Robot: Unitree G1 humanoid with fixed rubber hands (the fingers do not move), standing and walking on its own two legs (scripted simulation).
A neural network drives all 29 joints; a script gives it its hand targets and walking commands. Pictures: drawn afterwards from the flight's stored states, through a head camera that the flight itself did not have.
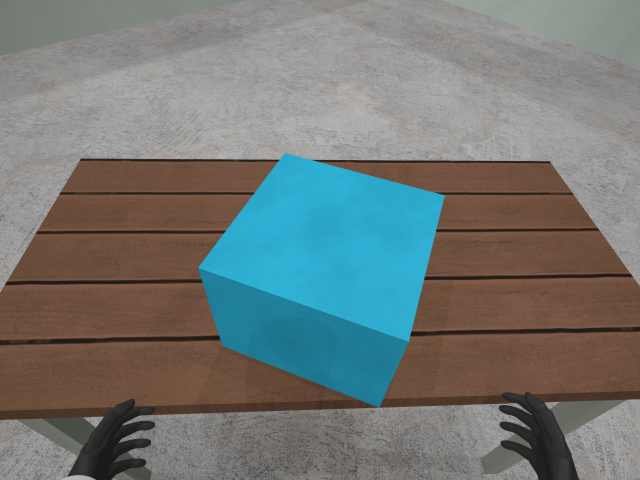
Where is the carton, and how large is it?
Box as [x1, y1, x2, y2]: [198, 153, 444, 406]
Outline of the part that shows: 284,153 198,267 222,345 373,405 379,406 409,338 444,195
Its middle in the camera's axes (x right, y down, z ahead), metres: +0.01 +0.05 +0.56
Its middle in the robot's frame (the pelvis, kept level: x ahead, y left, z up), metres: +0.39 +0.01 +0.02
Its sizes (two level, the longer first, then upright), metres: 0.242 0.238 0.190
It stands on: a table, 0.71 m high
